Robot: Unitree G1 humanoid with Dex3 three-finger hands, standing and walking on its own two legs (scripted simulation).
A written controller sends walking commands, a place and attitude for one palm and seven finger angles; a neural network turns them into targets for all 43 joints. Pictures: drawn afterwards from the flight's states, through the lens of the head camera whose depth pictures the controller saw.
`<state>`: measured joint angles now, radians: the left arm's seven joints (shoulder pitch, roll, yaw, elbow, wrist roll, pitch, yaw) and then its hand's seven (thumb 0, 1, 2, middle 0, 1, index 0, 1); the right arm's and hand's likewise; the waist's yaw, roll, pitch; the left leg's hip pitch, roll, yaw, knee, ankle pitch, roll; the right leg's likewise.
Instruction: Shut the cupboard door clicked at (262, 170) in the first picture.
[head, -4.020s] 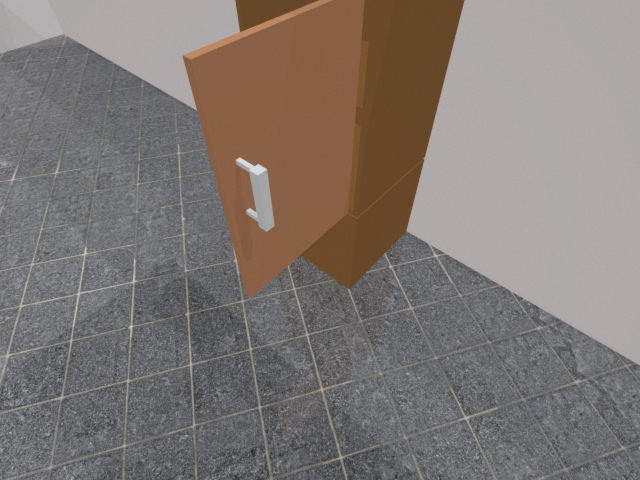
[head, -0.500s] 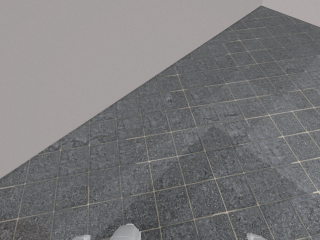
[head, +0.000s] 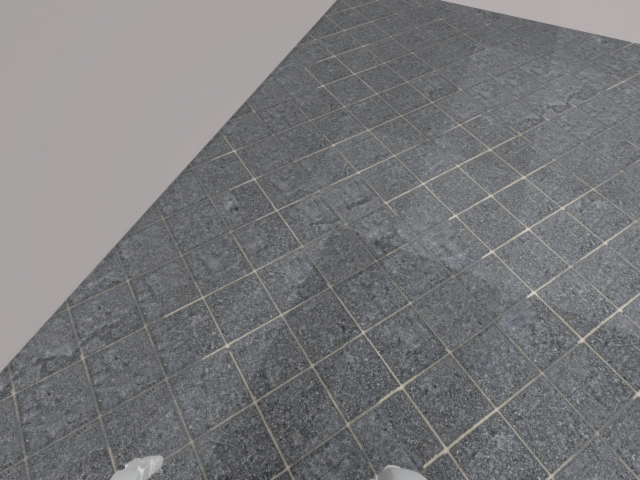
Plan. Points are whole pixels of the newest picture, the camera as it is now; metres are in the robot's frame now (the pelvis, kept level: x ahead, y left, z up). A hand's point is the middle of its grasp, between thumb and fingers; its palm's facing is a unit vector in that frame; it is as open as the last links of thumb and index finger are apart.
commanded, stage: walk around to get in front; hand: left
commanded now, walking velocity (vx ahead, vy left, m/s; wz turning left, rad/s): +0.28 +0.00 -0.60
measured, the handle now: out of the picture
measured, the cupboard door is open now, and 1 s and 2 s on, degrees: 91 91 91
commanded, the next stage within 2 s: walk to a spot facing it in 1.04 s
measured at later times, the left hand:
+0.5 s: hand (217, 444) +0.18 +0.16 -0.18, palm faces -0.13 -0.98 -0.18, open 7.4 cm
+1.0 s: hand (366, 217) +0.59 -0.06 -0.16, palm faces -0.59 -0.78 -0.20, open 7.4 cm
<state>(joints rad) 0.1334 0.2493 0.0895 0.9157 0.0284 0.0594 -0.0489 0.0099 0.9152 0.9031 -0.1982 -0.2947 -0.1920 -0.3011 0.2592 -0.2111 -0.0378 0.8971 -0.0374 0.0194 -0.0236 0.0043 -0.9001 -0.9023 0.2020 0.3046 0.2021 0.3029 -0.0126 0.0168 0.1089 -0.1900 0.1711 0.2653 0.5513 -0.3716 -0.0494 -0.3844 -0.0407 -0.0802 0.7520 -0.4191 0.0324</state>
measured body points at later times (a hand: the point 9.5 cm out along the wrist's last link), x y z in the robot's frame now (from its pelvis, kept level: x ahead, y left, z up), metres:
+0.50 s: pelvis +0.16 -0.02 -0.01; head +0.20 -0.02 +0.44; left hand +0.18 +0.22 -0.16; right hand +0.25 -0.29 -0.13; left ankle +0.26 +0.08 -0.73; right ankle +0.00 -0.11 -0.73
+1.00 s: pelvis +0.35 -0.13 -0.02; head +0.40 -0.18 +0.43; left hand +0.62 -0.02 -0.14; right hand +0.13 -0.25 -0.16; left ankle +0.27 +0.07 -0.73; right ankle +0.39 -0.24 -0.73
